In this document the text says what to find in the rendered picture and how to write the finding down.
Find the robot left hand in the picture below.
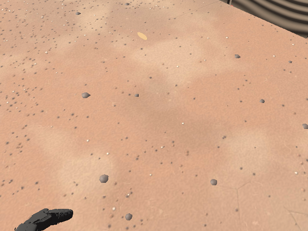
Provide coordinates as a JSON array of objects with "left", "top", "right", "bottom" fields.
[{"left": 14, "top": 208, "right": 73, "bottom": 231}]

